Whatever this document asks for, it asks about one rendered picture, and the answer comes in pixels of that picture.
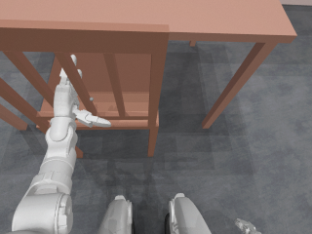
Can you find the chair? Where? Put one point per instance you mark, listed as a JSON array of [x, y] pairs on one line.
[[122, 67]]

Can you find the right robot hand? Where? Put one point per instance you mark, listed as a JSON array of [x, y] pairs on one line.
[[246, 227]]

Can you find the robot right thigh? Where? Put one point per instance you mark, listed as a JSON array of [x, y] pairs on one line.
[[187, 217]]

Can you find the robot left upper arm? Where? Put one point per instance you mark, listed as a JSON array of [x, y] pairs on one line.
[[49, 213]]

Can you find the table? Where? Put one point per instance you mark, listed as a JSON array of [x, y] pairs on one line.
[[263, 22]]

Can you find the robot right shin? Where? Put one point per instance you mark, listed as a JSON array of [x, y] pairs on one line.
[[174, 227]]

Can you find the robot left forearm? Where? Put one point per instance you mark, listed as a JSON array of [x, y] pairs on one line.
[[58, 165]]

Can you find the left robot hand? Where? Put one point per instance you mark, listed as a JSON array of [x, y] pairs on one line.
[[64, 99]]

